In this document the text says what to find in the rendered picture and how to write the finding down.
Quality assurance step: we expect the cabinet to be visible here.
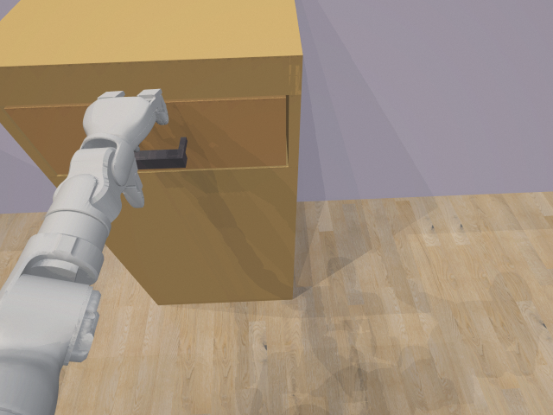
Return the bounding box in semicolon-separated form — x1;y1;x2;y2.
0;0;303;305

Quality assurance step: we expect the drawer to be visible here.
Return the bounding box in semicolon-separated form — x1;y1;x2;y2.
4;95;286;175

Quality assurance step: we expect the robot left hand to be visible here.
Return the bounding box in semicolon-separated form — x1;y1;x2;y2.
83;89;168;208

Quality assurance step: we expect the robot left upper arm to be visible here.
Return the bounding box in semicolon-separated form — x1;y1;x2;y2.
0;274;101;415

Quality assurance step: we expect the left robot forearm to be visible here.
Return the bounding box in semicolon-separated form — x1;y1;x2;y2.
0;133;135;312

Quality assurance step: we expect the handle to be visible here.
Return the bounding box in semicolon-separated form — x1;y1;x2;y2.
134;137;188;169

